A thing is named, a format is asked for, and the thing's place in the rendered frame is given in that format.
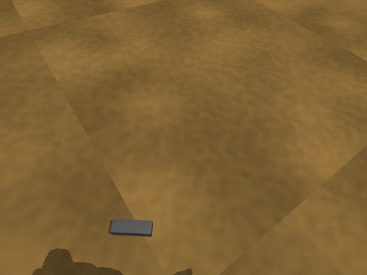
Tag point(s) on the carton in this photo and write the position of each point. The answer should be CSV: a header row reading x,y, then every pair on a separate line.
x,y
132,227

